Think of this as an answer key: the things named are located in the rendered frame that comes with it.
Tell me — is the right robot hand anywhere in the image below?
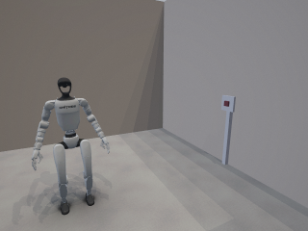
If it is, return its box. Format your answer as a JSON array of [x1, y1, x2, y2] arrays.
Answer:
[[31, 149, 43, 171]]

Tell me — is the button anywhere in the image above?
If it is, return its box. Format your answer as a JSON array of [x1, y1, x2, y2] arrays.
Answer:
[[223, 100, 230, 107]]

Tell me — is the panel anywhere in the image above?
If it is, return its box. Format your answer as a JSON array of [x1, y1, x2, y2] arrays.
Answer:
[[221, 95, 236, 165]]

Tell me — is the left robot hand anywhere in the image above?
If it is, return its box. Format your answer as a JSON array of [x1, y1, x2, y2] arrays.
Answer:
[[100, 137, 110, 154]]

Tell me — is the robot right upper arm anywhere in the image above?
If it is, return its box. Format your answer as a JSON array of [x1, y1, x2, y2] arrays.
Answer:
[[39, 100, 55, 129]]

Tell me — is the left robot forearm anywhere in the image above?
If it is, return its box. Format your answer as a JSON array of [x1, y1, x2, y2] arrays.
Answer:
[[91, 115, 105, 139]]

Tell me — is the right robot forearm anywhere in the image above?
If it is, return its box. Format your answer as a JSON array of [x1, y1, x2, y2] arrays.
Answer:
[[33, 122, 46, 150]]

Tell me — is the robot torso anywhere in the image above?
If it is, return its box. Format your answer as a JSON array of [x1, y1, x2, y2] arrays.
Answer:
[[54, 96, 80, 149]]

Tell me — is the robot right foot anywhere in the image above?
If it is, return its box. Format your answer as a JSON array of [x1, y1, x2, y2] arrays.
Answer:
[[61, 201, 70, 215]]

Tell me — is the robot left upper arm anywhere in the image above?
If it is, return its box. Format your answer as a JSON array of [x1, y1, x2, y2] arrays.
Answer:
[[77, 98, 95, 122]]

